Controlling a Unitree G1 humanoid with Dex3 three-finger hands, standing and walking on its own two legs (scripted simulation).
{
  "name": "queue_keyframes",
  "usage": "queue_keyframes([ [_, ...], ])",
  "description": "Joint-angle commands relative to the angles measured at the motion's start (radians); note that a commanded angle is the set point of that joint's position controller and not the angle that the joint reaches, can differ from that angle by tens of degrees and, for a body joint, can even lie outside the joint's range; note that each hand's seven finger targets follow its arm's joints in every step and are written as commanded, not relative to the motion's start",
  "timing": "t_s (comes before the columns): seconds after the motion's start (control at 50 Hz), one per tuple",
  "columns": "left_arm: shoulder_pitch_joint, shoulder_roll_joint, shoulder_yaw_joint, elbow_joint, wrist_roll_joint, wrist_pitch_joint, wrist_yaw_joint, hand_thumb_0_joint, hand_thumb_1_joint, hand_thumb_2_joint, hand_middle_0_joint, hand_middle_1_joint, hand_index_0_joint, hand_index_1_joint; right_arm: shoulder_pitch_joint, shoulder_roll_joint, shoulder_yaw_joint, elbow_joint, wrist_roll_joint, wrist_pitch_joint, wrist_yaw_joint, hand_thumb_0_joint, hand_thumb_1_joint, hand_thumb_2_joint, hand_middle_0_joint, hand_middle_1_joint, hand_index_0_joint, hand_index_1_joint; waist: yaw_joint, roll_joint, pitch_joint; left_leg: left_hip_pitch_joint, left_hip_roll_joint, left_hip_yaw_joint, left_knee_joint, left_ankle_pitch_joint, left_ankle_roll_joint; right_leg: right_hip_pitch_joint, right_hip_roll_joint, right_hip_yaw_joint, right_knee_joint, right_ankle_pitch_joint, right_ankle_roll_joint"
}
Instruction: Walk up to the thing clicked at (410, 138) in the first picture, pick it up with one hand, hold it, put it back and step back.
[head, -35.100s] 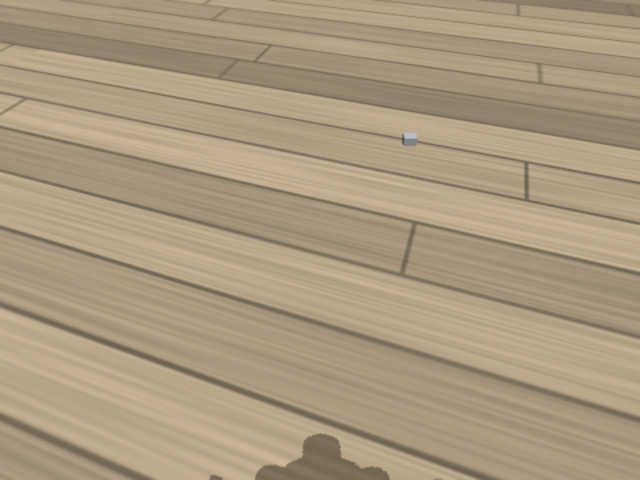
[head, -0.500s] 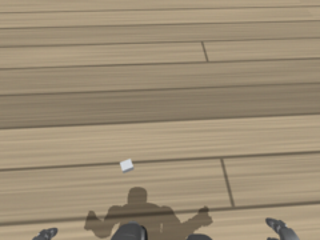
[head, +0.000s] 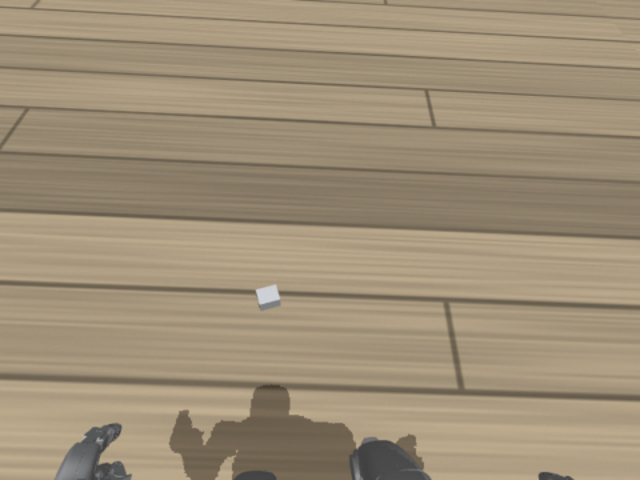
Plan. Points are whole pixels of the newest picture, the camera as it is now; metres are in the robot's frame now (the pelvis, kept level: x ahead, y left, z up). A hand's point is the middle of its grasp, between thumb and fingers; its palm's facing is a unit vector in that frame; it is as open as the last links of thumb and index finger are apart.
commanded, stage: step back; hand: left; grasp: from above
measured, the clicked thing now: (268, 297) +0.70 +0.16 -0.74
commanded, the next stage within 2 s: none
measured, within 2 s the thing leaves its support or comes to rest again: neither
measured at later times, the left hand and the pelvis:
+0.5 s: hand out of the picture -0.06 +0.24 -0.14, palm faces -0.03 -0.90 -0.43, open 7.4 cm; pelvis -0.17 -0.03 +0.00, yaw -1 degrees
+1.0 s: hand out of the picture -0.27 +0.22 -0.15, palm faces -0.08 -0.92 -0.40, open 7.4 cm; pelvis -0.35 -0.04 -0.01, yaw -5 degrees
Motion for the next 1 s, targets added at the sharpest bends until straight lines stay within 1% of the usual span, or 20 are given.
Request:
queue_keyframes([
  [0.0,0.083,0.189,0.068,-0.054,-0.005,-0.029,0.012,0.0,0.9,0.9,-0.2,-0.3,-0.2,-0.3,-0.072,-0.266,-0.078,-0.106,0.0,-0.026,-0.037,0.0,-0.9,-0.9,0.2,0.3,0.2,0.3,0.033,0.165,-0.181,0.058,0.272,-0.207,-0.188,0.542,0.217,-0.017,0.012,0.062,0.23,-0.004,0.012],
  [0.1,0.07,0.167,0.058,-0.072,0.003,-0.037,0.004,0.0,0.9,0.9,-0.2,-0.3,-0.2,-0.3,-0.009,-0.278,-0.089,-0.116,0.0,-0.021,-0.042,0.0,-0.9,-0.9,0.2,0.3,0.2,0.3,-0.021,0.205,-0.227,0.217,0.291,-0.206,-0.144,0.534,0.245,-0.008,-0.039,0.008,-0.07,-0.021,0.051],
  [0.2,0.22,0.161,0.06,0.02,0.011,-0.057,-0.004,0.0,0.9,0.9,-0.2,-0.3,-0.2,-0.3,-0.081,-0.298,-0.088,-0.138,0.013,0.01,-0.03,0.0,-0.9,-0.9,0.2,0.3,0.2,0.3,0.04,0.224,-0.302,0.054,0.208,-0.121,-0.041,0.372,0.138,0.316,-0.052,-0.128,-0.631,0.275,-0.004],
  [0.22,0.205,0.202,0.071,0.019,0.025,-0.062,-0.005,0.0,0.9,0.9,-0.2,-0.3,-0.2,-0.3,-0.063,-0.261,-0.076,-0.138,0.018,0.015,-0.028,0.0,-0.9,-0.9,0.2,0.3,0.2,0.3,0.025,0.153,-0.273,-0.1,0.157,-0.111,0.001,0.211,0.082,0.381,-0.094,-0.035,-0.635,0.29,-0.024],
  [0.24,0.2,0.294,0.096,0.002,0.034,-0.066,-0.005,0.0,0.9,0.9,-0.2,-0.3,-0.2,-0.3,-0.057,-0.198,-0.061,-0.158,0.026,0.015,-0.027,0.0,-0.9,-0.9,0.2,0.3,0.2,0.3,0.026,-0.118,-0.234,-0.312,-0.002,-0.05,0.183,-0.102,0.01,0.389,-0.306,0.276,-0.678,0.279,-0.095],
  [0.26,0.115,0.4,0.111,-0.042,0.032,-0.058,-0.005,0.0,0.9,0.9,-0.2,-0.3,-0.2,-0.3,-0.118,-0.216,-0.076,-0.169,0.023,0.018,-0.047,0.0,-0.9,-0.9,0.2,0.3,0.2,0.3,0.086,-0.273,-0.17,-0.254,-0.077,-0.077,0.434,-0.319,-0.023,0.092,-0.507,0.464,-0.767,0.286,-0.282],
  [0.34,-0.051,0.248,0.072,-0.079,0.031,-0.066,0.012,0.0,0.9,0.9,-0.2,-0.3,-0.2,-0.3,-0.002,-0.223,-0.072,-0.098,0.034,0.01,-0.04,0.0,-0.9,-0.9,0.2,0.3,0.2,0.3,-0.021,-0.114,-0.129,-0.207,-0.107,-0.12,0.592,-0.156,-0.024,0.105,-0.302,0.108,-0.626,0.517,-0.172],
  [0.44,0.062,0.236,0.066,-0.079,0.032,-0.057,0.027,0.0,0.9,0.9,-0.2,-0.3,-0.2,-0.3,-0.028,-0.202,-0.063,-0.11,0.014,0.003,-0.036,0.0,-0.9,-0.9,0.2,0.3,0.2,0.3,0.062,-0.144,-0.183,-0.216,-0.056,-0.04,0.325,-0.237,-0.043,0.344,-0.336,0.105,-0.551,0.697,-0.2],
  [0.5,0.025,0.25,0.061,-0.096,0.018,-0.048,0.029,0.0,0.9,0.9,-0.2,-0.3,-0.2,-0.3,0.044,-0.197,-0.068,-0.086,0.007,0.0,-0.029,0.0,-0.9,-0.9,0.2,0.3,0.2,0.3,0.027,-0.174,-0.227,-0.089,-0.007,0.01,0.027,-0.15,-0.018,0.352,-0.342,0.11,-0.484,0.715,-0.173],
  [0.54,0.008,0.225,0.044,-0.099,0.007,-0.031,0.022,0.0,0.9,0.9,-0.2,-0.3,-0.2,-0.3,0.103,-0.207,-0.081,-0.052,0.0,-0.007,-0.029,0.0,-0.9,-0.9,0.2,0.3,0.2,0.3,-0.004,-0.1,-0.246,0.06,-0.004,0.024,-0.253,0.115,0.003,0.268,-0.285,0.058,-0.382,0.61,-0.108],
  [0.56,0.045,0.18,0.033,-0.104,0.004,-0.027,0.017,0.0,0.9,0.9,-0.2,-0.3,-0.2,-0.3,0.083,-0.277,-0.101,-0.056,-0.013,-0.011,-0.03,0.0,-0.9,-0.9,0.2,0.3,0.2,0.3,0.018,0.06,-0.257,0.167,0.165,-0.224,-0.269,0.24,0.061,0.082,-0.187,0.004,-0.266,0.392,-0.049],
  [0.58,-0.008,0.189,0.036,-0.12,-0.009,-0.03,0.026,0.0,0.9,0.9,-0.2,-0.3,-0.2,-0.3,0.012,-0.407,-0.117,-0.084,-0.002,-0.004,-0.017,0.0,-0.9,-0.9,0.2,0.3,0.2,0.3,-0.006,0.29,-0.233,0.048,0.379,-0.454,-0.294,0.37,0.233,0.01,-0.017,-0.108,-0.088,-0.061,-0.002],
  [0.6,-0.059,0.218,0.056,-0.107,0.009,-0.028,0.036,0.0,0.9,0.9,-0.2,-0.3,-0.2,-0.3,0.012,-0.413,-0.12,-0.092,-0.01,-0.01,-0.017,0.0,-0.9,-0.9,0.2,0.3,0.2,0.3,-0.047,0.246,-0.199,-0.089,0.436,-0.547,-0.318,0.375,0.308,0.052,-0.017,0.039,0.106,-0.161,0.004],
  [0.66,0.053,0.192,0.051,-0.037,-0.016,-0.018,0.028,0.0,0.9,0.9,-0.2,-0.3,-0.2,-0.3,-0.096,-0.289,-0.078,-0.094,-0.011,-0.014,-0.036,0.0,-0.9,-0.9,0.2,0.3,0.2,0.3,0.052,0.132,-0.174,-0.038,0.283,-0.227,-0.222,0.48,0.212,0.003,0.01,0.093,0.283,-0.012,-0.01],
  [0.8,0.061,0.177,0.04,-0.024,0.006,-0.045,0.005,0.0,0.9,0.9,-0.2,-0.3,-0.2,-0.3,-0.007,-0.274,-0.084,-0.087,-0.009,-0.004,-0.029,0.0,-0.9,-0.9,0.2,0.3,0.2,0.3,-0.024,0.204,-0.237,0.182,0.268,-0.197,-0.194,0.313,0.228,0.051,-0.051,-0.036,-0.171,-0.013,0.047],
  [0.9,0.234,0.188,0.053,0.108,0.023,-0.075,-0.002,0.0,0.9,0.9,-0.2,-0.3,-0.2,-0.3,-0.059,-0.272,-0.08,-0.084,-0.001,0.025,-0.012,0.0,-0.9,-0.9,0.2,0.3,0.2,0.3,0.042,0.173,-0.255,-0.075,0.176,-0.1,-0.102,-0.034,0.102,0.385,-0.052,-0.112,-0.663,0.172,-0.03],
  [0.92,0.235,0.247,0.072,0.105,0.04,-0.08,0.0,0.0,0.9,0.9,-0.2,-0.3,-0.2,-0.3,-0.056,-0.208,-0.063,-0.099,0.003,0.021,-0.008,0.0,-0.9,-0.9,0.2,0.3,0.2,0.3,0.044,-0.009,-0.21,-0.285,0.071,-0.048,0.053,-0.171,0.038,0.421,-0.203,0.156,-0.72,-0.01,-0.078],
  [0.94,0.145,0.361,0.095,0.057,0.041,-0.076,0.0,0.0,0.9,0.9,-0.2,-0.3,-0.2,-0.3,-0.117,-0.185,-0.063,-0.122,0.007,0.017,-0.021,0.0,-0.9,-0.9,0.2,0.3,0.2,0.3,0.086,-0.192,-0.16,-0.269,-0.043,-0.068,0.226,-0.261,-0.019,0.148,-0.455,0.417,-0.83,-0.191,-0.215],
  [0.96,0.07,0.386,0.095,0.028,0.039,-0.079,0.002,0.0,0.9,0.9,-0.2,-0.3,-0.2,-0.3,-0.136,-0.236,-0.082,-0.114,0.004,0.018,-0.026,0.0,-0.9,-0.9,0.2,0.3,0.2,0.3,0.079,-0.16,-0.072,-0.226,-0.005,-0.148,0.372,-0.249,-0.039,-0.022,-0.518,0.495,-0.86,-0.24,-0.274],
  [0.98,0.015,0.326,0.078,0.012,0.033,-0.088,0.007,0.0,0.9,0.9,-0.2,-0.3,-0.2,-0.3,-0.115,-0.25,-0.083,-0.089,0.01,0.017,-0.022,0.0,-0.9,-0.9,0.2,0.3,0.2,0.3,0.034,-0.067,-0.031,-0.223,-0.013,-0.162,0.437,-0.169,-0.035,-0.015,-0.444,0.352,-0.802,-0.098,-0.239],
])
